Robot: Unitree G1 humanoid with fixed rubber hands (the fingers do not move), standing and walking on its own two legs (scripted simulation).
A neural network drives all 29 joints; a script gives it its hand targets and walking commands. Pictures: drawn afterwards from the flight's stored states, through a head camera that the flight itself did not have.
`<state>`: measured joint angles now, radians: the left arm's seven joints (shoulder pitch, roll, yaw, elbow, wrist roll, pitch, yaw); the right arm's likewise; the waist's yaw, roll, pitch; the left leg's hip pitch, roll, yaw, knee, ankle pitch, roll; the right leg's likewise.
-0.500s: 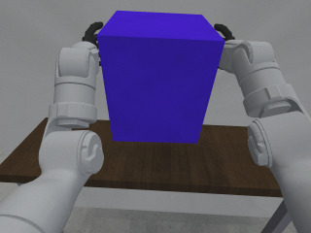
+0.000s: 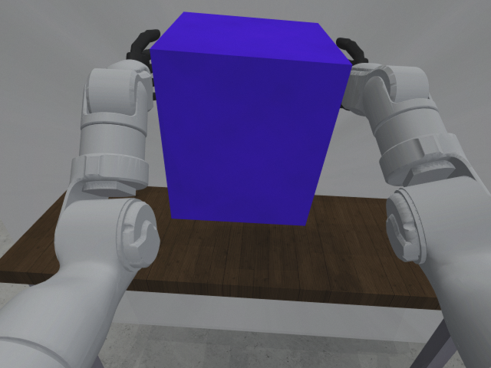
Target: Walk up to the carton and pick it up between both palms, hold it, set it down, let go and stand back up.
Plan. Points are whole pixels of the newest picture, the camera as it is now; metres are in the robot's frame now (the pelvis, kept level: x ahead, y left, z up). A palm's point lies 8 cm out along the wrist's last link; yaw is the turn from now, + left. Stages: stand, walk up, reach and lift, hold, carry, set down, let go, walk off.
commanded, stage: hold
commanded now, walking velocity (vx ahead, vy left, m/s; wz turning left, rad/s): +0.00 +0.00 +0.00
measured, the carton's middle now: (245, 120) +0.37 -0.01 +0.30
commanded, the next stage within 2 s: none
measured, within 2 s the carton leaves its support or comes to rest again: neither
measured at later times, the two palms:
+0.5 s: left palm (144, 78) +0.37 +0.14 +0.36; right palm (356, 84) +0.36 -0.17 +0.36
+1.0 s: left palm (138, 79) +0.37 +0.14 +0.36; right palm (351, 82) +0.36 -0.16 +0.36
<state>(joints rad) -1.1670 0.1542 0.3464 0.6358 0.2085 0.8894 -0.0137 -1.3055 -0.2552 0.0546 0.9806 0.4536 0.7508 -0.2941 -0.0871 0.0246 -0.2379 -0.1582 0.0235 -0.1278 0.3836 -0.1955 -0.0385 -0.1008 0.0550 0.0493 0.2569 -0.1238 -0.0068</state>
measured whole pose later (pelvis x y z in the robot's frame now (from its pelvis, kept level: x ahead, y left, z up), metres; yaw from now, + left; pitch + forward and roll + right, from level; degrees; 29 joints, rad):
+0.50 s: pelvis +0.01 +0.00 +0.00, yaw +0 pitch -2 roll -2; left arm -1.15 0.14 0.34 0.60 0.22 0.90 -0.01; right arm -1.29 -0.27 0.08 0.97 0.48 0.75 -0.29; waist -0.09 0.03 -0.24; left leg -0.14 0.03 -0.13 0.39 -0.21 -0.04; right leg -0.08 0.06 0.05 0.25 -0.13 -0.01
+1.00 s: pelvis +0.00 +0.00 +0.00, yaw +0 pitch -1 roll -2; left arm -1.16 0.15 0.33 0.61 0.20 0.90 -0.01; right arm -1.30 -0.26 0.06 0.97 0.46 0.75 -0.29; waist -0.09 0.02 -0.24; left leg -0.17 0.03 -0.13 0.39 -0.20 -0.04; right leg -0.11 0.06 0.05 0.25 -0.12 -0.01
